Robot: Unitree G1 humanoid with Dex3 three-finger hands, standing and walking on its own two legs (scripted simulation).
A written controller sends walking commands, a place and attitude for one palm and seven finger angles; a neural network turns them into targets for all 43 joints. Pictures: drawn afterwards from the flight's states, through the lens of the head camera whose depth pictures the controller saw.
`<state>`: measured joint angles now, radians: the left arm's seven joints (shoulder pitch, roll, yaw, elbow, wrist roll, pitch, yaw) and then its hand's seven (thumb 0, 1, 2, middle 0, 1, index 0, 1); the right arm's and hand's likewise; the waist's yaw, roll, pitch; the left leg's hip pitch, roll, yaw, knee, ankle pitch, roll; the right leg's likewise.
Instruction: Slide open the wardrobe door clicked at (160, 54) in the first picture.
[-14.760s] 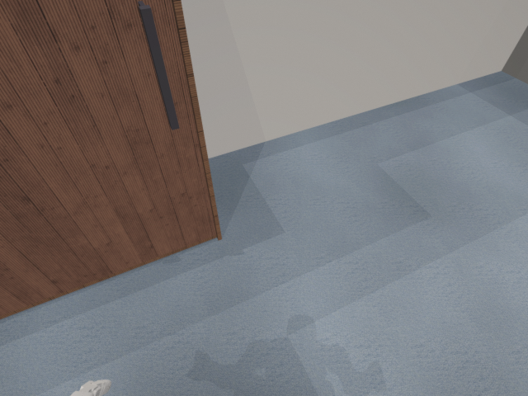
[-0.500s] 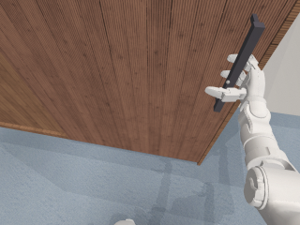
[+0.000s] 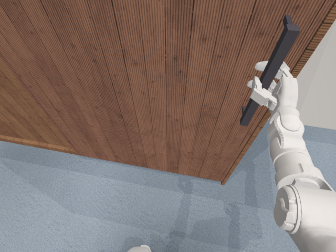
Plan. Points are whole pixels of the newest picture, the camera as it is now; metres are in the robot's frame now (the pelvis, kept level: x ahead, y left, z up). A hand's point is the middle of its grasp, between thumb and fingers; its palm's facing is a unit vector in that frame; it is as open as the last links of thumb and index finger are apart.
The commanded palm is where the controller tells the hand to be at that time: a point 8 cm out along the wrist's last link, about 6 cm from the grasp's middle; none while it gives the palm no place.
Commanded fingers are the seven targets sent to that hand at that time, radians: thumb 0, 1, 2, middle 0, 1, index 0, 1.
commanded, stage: grip the handle and tug to test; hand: right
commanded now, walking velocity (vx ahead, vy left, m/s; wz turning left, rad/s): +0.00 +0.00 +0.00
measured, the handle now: (261, 80) +0.54 -0.15 +0.11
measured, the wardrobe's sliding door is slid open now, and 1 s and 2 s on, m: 0.00 0.00 0.02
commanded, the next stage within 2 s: tug the door sideways, standing still in 0.64 s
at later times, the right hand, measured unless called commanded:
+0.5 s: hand (255, 90) +0.48 -0.12 +0.12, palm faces +0.04 +1.00 +0.00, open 5.6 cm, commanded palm +0.43 -0.17 +0.12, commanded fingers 0.00 -0.90 -0.90 0.45 1.40 0.45 1.40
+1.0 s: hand (255, 91) +0.48 -0.12 +0.12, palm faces +0.07 +1.00 +0.01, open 5.8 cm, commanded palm +0.46 -0.14 +0.12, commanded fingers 0.00 -0.90 -0.90 0.45 1.40 0.45 1.40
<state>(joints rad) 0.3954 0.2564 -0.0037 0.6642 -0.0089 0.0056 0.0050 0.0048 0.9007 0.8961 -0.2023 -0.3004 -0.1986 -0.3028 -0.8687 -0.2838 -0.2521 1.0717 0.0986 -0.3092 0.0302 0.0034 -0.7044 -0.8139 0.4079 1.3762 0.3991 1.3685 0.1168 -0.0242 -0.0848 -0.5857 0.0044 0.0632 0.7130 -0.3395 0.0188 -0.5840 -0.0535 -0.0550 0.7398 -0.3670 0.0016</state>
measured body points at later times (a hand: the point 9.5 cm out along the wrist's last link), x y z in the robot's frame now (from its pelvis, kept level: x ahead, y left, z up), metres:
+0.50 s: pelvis +0.01 +0.00 +0.00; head +0.07 +0.01 +0.45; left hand +0.05 +0.26 -0.12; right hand +0.48 -0.18 +0.12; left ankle +0.00 +0.11 -0.71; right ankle -0.01 -0.12 -0.71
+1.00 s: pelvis +0.04 +0.00 +0.01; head +0.09 +0.00 +0.45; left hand +0.13 +0.26 -0.12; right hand +0.47 -0.17 +0.13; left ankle +0.00 +0.11 -0.71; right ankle -0.01 -0.12 -0.71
